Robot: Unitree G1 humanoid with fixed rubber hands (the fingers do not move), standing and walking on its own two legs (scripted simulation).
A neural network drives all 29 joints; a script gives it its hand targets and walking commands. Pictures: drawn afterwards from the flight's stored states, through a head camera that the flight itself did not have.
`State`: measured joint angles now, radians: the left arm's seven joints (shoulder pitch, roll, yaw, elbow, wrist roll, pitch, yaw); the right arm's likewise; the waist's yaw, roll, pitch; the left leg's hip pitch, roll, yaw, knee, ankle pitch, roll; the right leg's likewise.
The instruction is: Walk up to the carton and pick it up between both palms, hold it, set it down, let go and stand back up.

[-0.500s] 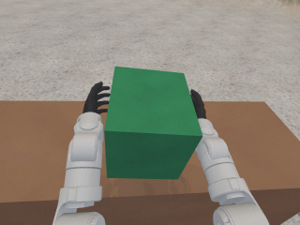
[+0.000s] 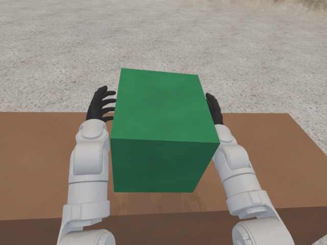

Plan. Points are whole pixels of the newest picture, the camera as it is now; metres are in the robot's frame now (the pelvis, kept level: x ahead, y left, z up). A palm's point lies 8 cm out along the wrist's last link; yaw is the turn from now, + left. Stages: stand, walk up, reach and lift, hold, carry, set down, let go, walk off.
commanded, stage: hold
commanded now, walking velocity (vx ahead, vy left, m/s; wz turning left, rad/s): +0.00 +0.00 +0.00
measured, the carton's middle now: (157, 131) +0.34 -0.01 +0.16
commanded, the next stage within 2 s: none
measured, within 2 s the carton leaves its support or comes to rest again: neither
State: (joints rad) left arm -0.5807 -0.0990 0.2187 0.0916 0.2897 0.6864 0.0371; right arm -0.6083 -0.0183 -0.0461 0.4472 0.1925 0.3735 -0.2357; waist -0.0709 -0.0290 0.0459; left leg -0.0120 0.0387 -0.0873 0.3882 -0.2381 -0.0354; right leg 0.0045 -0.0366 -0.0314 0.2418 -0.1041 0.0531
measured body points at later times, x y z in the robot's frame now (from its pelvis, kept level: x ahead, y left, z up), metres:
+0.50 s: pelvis +0.00 +0.00 +0.00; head -0.04 +0.02 +0.45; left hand +0.37 +0.13 +0.19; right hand +0.37 -0.14 +0.17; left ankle +0.00 +0.14 -0.75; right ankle +0.03 -0.16 -0.75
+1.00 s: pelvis +0.00 +0.00 +0.00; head -0.04 +0.02 +0.45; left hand +0.37 +0.13 +0.19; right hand +0.37 -0.14 +0.17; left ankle +0.00 +0.14 -0.75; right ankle +0.03 -0.16 -0.75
